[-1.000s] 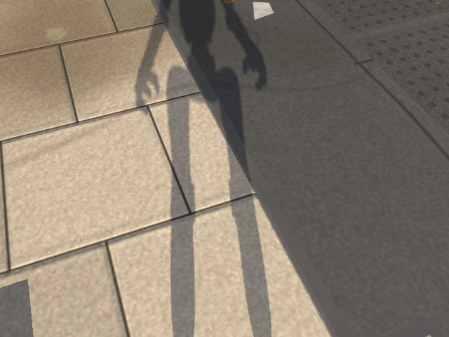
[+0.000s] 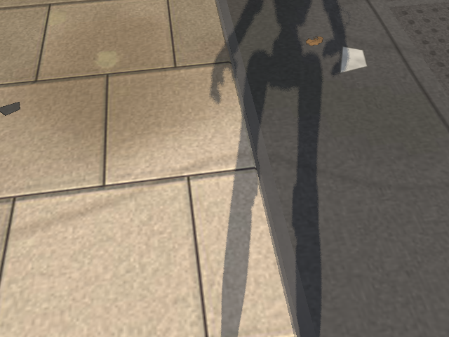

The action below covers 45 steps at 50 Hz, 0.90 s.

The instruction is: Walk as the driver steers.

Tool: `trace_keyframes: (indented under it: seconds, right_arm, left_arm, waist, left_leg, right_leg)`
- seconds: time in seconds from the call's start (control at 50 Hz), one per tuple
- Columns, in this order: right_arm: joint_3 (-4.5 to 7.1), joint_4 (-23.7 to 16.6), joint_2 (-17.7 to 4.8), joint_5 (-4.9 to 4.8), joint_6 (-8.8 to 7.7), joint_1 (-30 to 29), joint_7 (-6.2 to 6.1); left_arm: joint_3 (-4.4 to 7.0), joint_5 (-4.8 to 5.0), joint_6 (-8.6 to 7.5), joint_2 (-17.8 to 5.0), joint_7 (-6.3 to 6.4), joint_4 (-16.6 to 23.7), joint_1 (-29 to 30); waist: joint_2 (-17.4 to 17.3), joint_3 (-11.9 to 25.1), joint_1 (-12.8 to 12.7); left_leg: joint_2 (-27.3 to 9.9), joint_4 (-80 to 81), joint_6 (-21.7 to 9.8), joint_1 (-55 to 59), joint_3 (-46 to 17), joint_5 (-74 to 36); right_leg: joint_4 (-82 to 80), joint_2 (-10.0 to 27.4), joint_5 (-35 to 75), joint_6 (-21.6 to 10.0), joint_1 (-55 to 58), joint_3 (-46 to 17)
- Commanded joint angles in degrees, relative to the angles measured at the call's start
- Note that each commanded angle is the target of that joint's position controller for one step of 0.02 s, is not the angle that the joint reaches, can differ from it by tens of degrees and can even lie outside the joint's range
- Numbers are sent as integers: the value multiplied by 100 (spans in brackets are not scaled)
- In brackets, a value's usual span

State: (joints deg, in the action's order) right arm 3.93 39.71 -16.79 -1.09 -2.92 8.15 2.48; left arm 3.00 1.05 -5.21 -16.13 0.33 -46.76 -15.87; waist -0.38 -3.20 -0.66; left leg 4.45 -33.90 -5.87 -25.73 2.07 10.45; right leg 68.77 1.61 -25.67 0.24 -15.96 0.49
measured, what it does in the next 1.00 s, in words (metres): walks ahead, turning left: right foot, then left foot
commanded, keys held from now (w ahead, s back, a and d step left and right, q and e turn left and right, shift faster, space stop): w+q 0.66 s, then w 0.34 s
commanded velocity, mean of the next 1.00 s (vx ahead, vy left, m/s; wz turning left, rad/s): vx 0.50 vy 0.00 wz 0.49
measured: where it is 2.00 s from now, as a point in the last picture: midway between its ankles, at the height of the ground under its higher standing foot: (155, 170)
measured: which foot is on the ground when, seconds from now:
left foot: down 0.00-0.38, up 0.40-0.88, down 0.90-1.00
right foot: up 0.00-0.36, down 0.38-0.90, up 0.92-1.00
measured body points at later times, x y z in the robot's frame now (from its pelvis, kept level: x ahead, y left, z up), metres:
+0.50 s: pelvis +0.29 -0.04 +0.01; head +0.31 -0.05 +0.46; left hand +0.36 +0.26 -0.07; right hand +0.45 -0.29 -0.10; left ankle +0.16 +0.06 -0.63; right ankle +0.36 -0.13 -0.72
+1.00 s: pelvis +0.51 +0.10 +0.01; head +0.54 +0.13 +0.45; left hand +0.41 +0.37 -0.12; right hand +0.80 -0.03 -0.08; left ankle +0.53 +0.21 -0.72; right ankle +0.45 -0.10 -0.63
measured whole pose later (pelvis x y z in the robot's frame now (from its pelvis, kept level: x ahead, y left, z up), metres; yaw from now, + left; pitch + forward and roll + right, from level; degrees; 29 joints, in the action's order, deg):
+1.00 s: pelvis +0.51 +0.10 +0.01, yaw +29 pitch +2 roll +0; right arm 2.9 36.2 -15.5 -0.4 -2.7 8.3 1.8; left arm 2.7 1.7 -4.9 -17.5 -0.6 -49.8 -17.9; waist 0.5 -2.8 -2.0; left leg 2.0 -32.1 -3.4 -23.4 1.7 10.7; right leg 66.1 3.9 -25.8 -0.1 -17.6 0.6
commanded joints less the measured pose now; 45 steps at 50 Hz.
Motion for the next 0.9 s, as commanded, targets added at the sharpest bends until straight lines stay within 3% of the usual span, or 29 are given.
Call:
trace_keyframes:
  seconds: [0.02, 0.04, 0.1, 0.16, 0.2, 0.24, 0.3, 0.34, 0.36, 0.38, 0.4, 0.42, 0.44, 0.46, 0.48, 0.52, 0.6, 0.7, 0.74, 0.8, 0.84, 0.86, 0.88, 0.9]
  right_arm:
    - [199, -236, -646, 23, -83, 683, -78]
    - [167, -343, -597, 86, -80, 505, -105]
    - [215, -368, -748, 64, -103, 480, -182]
    - [268, -312, -903, 12, -65, 641, -280]
    - [276, -266, -921, -13, -15, 816, -312]
    - [285, -188, -943, -32, 23, 1047, -319]
    - [276, -153, -875, -49, 60, 1163, -338]
    - [267, -206, -810, -29, 81, 1019, -342]
    - [200, -252, -611, -4, 70, 998, -332]
    - [66, -359, -255, 76, 47, 1040, -312]
    - [-33, -555, 38, -92, -11, 1840, -310]
    - [67, -393, -579, -150, -10, 1795, -331]
    - [160, -445, -891, -103, 28, 1185, -330]
    - [168, -504, -855, -31, 63, 883, -339]
    - [183, -573, -790, 20, 68, 700, -320]
    - [179, -598, -587, -59, 123, 778, -254]
    - [113, -734, -333, -21, 205, 494, -234]
    - [18, -831, -150, -11, 115, -173, -107]
    - [-33, -920, -62, -15, 67, -531, -46]
    - [-30, -1085, -133, -31, 31, -884, 30]
    - [42, -1107, -300, 11, 23, -749, 49]
    - [133, -1002, -459, 44, 29, -299, 36]
    - [283, -730, -705, 46, 42, 577, -5]
    - [430, -504, -1072, 50, 89, 1517, -99]
  left_arm:
    - [164, -88, -324, -785, -6, 746, 493]
    - [189, -134, -249, -790, -11, 738, 374]
    - [156, -195, -73, -593, 8, 787, 313]
    - [57, -212, -54, -385, 7, 963, 958]
    - [17, -172, -92, -323, -40, 1047, 1386]
    - [37, -93, -129, -410, -89, 1135, 1660]
    - [140, -51, -198, -666, -150, 1189, 1666]
    - [229, -42, -253, -779, -149, 1088, 1197]
    - [313, -94, -281, -923, -115, 985, 685]
    - [400, -192, -297, -1235, -64, 925, -138]
    - [510, -261, -213, -1702, -88, 711, -607]
    - [409, -126, -190, -1178, -117, 783, -514]
    - [310, -105, -151, -832, -87, 844, -284]
    - [253, -156, -110, -724, -77, 868, -7]
    - [210, -175, -82, -593, -68, 826, 173]
    - [174, -188, -105, -487, -46, 760, 283]
    - [263, -153, -161, -717, -36, 541, 197]
    - [289, -121, -83, -881, -20, 313, 61]
    - [297, -70, -41, -962, -34, 177, -148]
    - [333, 46, 49, -1114, -64, -21, -390]
    - [363, 103, 113, -1257, -49, -105, -371]
    - [370, 122, 146, -1326, -27, -138, -320]
    - [326, 114, 172, -1256, 2, -157, -299]
    - [213, -11, 144, -1020, 29, -64, -305]
  waist:
    - [121, 832, 254]
    - [-21, 689, 75]
    - [-99, 529, -73]
    - [-225, 375, 133]
    - [-359, 380, 342]
    - [-442, 400, 468]
    - [-576, 429, 384]
    - [-729, 500, 71]
    - [-674, 803, -190]
    - [-44, 1551, -516]
    - [1956, 2179, -149]
    - [1450, 1832, -291]
    - [899, 1144, -450]
    - [525, 779, -367]
    - [497, 483, -272]
    - [748, 343, -90]
    - [522, 207, -70]
    - [371, 77, -293]
    - [324, -53, -418]
    - [371, -221, -431]
    - [530, -55, -196]
    - [612, 273, 127]
    - [535, 789, 599]
    - [226, 1419, 997]
  left_leg:
    - [-1669, 1720, -1224, 2664, -2644, -942]
    - [-1537, 1860, -1222, 2139, -2451, -1269]
    - [-1362, 2088, -1254, 1355, -2024, -1836]
    - [-989, 2056, -962, 946, -1549, -1583]
    - [-849, 1941, -772, 856, -1485, -1149]
    - [-948, 1806, -692, 1008, -1742, -788]
    - [-1178, 1328, -562, 1508, -2329, -361]
    - [-1150, 899, -405, 1564, -2539, -393]
    - [-884, 296, -223, 1389, -2374, -551]
    - [-509, -1274, 10, 761, -1875, 157]
    - [200, -3136, 363, -1241, -1139, 2413]
    - [-262, -3942, 450, -1982, -1279, 2254]
    - [-451, -4159, 485, -2152, -1177, 1706]
    - [-639, -4075, 516, -1971, -1010, 1292]
    - [-786, -3818, 533, -1849, -1003, 1017]
    - [-988, -3519, 538, -1448, -903, 765]
    - [-1097, -2866, 657, -1701, -812, 314]
    - [-1017, -1313, 616, -1430, -528, -934]
    - [-910, -753, 539, -1228, -327, -1039]
    - [-787, -203, 351, -1146, -164, -620]
    - [-559, 62, 139, -663, 31, -127]
    - [-362, 255, 4, 74, 176, -111]
    - [-145, 553, -165, 1405, 291, -511]
    - [-717, 294, -396, 3184, -526, -786]
  right_leg:
    - [53, 429, 435, -59, -2553, -578]
    - [-120, 498, 561, -1, -2195, -586]
    - [-898, 482, 850, 273, -1924, -410]
    - [-2263, 282, 2040, 419, -1702, -293]
    - [-3125, 49, 2807, 427, -1353, -241]
    - [-3541, -93, 3025, 408, -1168, -298]
    - [-3965, -125, 2583, 232, -1010, -507]
    - [-4208, -138, 2252, 11, -405, -435]
    - [-4303, 13, 2202, -173, 434, -479]
    - [-4263, 977, 1840, -536, 1810, -1394]
    - [-4862, 2221, 466, -1489, 3468, -4136]
    - [-5155, 2285, -874, -1458, 3308, -4669]
    - [-5207, 2027, -729, -1198, 2686, -3723]
    - [-5245, 1776, 74, -1046, 2033, -2940]
    - [-5353, 1551, 726, -1009, 1533, -2384]
    - [-5624, 1297, 1334, -946, 1026, -1617]
    - [-5939, 1397, 2191, -1137, 1005, -843]
    - [-5982, 1224, 2823, -996, 1181, 123]
    - [-6006, 1250, 2839, -981, 1278, 296]
    - [-5880, 1471, 3220, -965, 1741, 330]
    - [-5389, 1545, 4701, -884, 2027, 442]
    - [-4775, 1474, 5685, -785, 2036, 599]
    - [-3761, 1268, 6106, -627, 1678, 847]
    - [-2263, 1054, 4722, -397, 417, 915]
Keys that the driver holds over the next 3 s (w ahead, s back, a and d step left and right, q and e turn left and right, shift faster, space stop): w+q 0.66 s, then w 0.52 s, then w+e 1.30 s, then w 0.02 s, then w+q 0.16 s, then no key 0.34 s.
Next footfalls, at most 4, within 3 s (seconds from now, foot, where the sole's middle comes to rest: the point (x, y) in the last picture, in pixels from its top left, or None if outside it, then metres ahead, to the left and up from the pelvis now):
0.38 right None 0.40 -0.13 -0.76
0.90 left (161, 292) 0.56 0.23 -0.76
1.42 right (192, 187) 0.94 0.16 -0.76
1.92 left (123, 144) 1.14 0.44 -0.76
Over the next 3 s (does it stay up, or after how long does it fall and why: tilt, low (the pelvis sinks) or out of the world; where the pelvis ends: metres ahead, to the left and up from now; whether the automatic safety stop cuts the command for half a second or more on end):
stays up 1.56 0.24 0.00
